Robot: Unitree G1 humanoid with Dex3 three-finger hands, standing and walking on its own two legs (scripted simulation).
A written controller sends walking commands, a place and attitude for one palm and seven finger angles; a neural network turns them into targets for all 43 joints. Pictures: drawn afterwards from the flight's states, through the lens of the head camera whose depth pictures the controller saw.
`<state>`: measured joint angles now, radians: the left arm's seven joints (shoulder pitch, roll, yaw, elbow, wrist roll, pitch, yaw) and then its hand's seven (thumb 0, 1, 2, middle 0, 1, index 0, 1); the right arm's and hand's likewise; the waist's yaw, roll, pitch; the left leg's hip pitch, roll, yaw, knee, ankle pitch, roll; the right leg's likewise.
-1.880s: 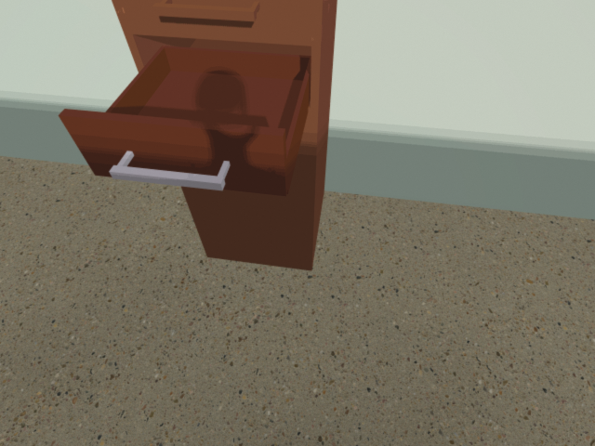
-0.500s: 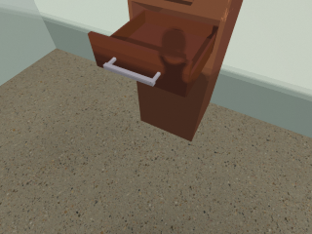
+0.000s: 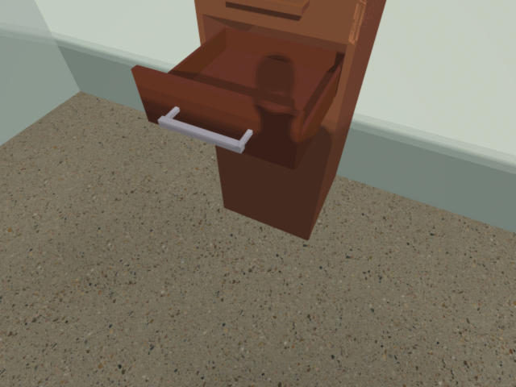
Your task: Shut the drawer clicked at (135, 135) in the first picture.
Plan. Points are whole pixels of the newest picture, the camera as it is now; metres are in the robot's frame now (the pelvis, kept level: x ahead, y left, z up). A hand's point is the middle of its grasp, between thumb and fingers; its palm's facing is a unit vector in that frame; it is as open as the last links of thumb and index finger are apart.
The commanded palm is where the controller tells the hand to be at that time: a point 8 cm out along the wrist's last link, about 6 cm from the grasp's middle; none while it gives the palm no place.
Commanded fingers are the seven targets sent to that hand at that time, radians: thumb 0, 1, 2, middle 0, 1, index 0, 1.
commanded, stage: look at it before walking up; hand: left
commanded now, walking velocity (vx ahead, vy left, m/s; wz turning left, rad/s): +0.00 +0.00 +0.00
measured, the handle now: (205, 128) +0.59 +0.15 +0.05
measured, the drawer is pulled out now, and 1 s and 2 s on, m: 0.30 0.30 0.30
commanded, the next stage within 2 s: turn to face it in 0.06 s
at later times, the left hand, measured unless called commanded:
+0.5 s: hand out of the picture +0.05 +0.21 -0.18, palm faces -0.06 -0.97 -0.25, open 7.4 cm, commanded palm none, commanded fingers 0.00 0.90 0.90 -0.20 -0.30 -0.20 -0.30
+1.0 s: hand out of the picture +0.11 +0.17 -0.18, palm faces -0.21 -0.95 -0.23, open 7.4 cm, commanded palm none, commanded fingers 0.00 0.90 0.90 -0.20 -0.30 -0.20 -0.30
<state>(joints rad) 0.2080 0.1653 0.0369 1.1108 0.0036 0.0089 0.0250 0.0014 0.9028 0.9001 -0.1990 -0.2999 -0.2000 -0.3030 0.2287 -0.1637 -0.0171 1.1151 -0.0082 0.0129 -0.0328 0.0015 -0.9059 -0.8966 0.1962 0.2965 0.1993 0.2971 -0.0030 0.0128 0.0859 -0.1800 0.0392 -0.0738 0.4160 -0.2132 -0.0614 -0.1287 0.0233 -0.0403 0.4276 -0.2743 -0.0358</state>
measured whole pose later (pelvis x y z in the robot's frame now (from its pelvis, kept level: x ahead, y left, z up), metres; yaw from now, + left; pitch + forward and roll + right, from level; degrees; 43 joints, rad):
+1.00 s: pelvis -0.03 -0.01 -0.01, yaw -16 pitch +1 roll +0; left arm 0.14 0.23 0.09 0.94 0.02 0.07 -0.01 0.00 0.90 0.90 -0.20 -0.30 -0.20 -0.30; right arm 0.15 -0.19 -0.03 0.94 -0.03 0.02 -0.04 0.00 -0.90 -0.90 0.20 0.30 0.20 0.30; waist 0.02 -0.02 0.13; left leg -0.24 0.07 0.02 0.52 -0.28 -0.04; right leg -0.41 0.04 0.01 0.91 -0.51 0.01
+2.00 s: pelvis +0.14 -0.05 -0.01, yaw -16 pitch -1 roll +2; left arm 0.27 0.19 0.05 1.08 0.01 0.01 0.02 0.00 0.91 0.90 -0.20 -0.30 -0.20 -0.30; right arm 0.14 -0.17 -0.01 1.00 -0.02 -0.02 -0.02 0.00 -0.91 -0.90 0.20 0.30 0.20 0.30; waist 0.04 -0.03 0.12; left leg -0.30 0.03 0.09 0.54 -0.22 -0.01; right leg -0.31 -0.05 -0.06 0.80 -0.48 0.01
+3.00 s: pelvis +0.14 -0.09 -0.01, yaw -15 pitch -1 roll +0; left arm 0.27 0.22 0.03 1.02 0.01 -0.01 0.03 0.01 0.90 0.90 -0.20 -0.30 -0.20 -0.30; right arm 0.23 -0.25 -0.03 0.98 -0.02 0.01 -0.02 0.00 -0.90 -0.90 0.20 0.30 0.20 0.30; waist -0.01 0.04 0.03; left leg -0.21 0.03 0.02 0.51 -0.28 -0.02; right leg -0.18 0.04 -0.04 0.50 -0.30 -0.06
